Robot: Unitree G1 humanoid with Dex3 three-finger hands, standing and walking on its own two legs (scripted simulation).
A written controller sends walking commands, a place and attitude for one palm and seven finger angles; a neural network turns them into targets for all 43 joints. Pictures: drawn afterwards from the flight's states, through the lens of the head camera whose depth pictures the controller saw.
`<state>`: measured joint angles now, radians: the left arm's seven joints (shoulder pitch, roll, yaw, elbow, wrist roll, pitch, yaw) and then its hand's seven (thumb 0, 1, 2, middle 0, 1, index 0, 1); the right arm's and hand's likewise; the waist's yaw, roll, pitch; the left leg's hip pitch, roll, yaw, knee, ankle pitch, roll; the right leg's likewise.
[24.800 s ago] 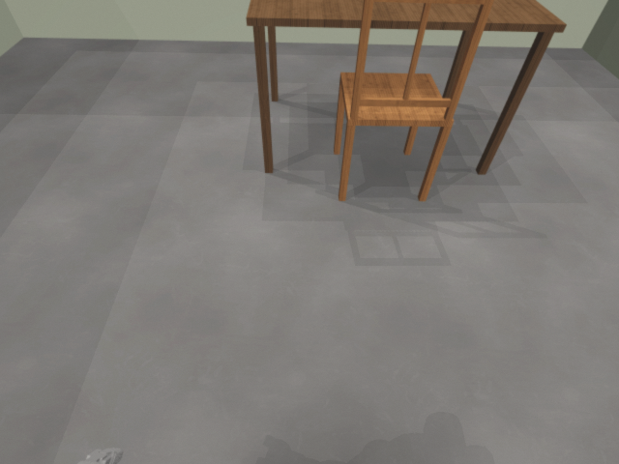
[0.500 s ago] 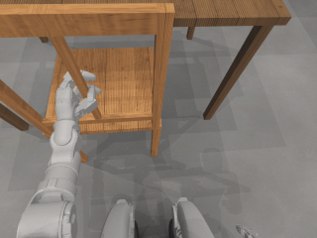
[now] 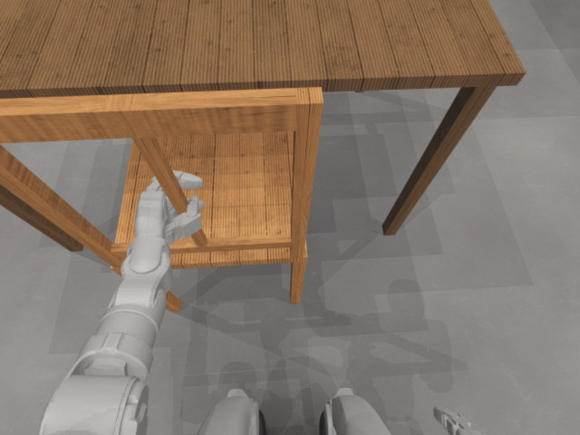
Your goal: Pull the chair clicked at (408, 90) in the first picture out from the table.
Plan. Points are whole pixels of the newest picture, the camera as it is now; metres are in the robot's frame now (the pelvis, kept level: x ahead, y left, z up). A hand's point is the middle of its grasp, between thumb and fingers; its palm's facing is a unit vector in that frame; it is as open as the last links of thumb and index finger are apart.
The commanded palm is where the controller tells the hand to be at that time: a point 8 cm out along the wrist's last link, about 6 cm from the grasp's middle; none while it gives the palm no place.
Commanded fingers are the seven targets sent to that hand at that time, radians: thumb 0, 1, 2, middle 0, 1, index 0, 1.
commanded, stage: step backward, pulling the chair out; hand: left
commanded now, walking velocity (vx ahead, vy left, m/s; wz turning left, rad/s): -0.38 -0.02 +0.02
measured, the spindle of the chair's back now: (179, 201) +0.45 +0.16 -0.03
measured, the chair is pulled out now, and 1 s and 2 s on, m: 0.02 0.17 0.18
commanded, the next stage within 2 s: none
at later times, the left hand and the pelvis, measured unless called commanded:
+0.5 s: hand (210, 253) +0.36 +0.11 -0.02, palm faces -0.04 -0.99 -0.14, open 4.9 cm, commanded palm +0.35 +0.16 -0.02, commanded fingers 0.00 0.90 0.90 -0.50 -1.45 -0.50 -1.45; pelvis -0.03 +0.00 +0.04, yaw -2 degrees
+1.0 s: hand (208, 310) +0.28 +0.10 -0.02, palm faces -0.02 -0.98 -0.17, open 5.1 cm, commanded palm +0.29 +0.16 -0.02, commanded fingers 0.00 0.90 0.90 -0.50 -1.45 -0.50 -1.45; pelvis -0.08 -0.01 +0.03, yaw -1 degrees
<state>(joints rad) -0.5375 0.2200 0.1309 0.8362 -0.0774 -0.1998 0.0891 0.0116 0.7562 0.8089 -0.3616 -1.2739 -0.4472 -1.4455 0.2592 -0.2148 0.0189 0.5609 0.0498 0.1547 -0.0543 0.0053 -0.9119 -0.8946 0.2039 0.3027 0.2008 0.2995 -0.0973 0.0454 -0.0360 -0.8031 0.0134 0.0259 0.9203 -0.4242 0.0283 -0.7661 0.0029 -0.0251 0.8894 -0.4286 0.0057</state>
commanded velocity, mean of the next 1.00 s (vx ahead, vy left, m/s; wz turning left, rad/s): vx -0.38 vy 0.00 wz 0.05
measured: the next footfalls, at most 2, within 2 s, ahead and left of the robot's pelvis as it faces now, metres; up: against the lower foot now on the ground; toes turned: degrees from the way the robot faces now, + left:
left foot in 2.00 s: -0.10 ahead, +0.15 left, +0.00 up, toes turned +1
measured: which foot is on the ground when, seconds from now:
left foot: down 0.00-1.00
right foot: down 0.00-1.00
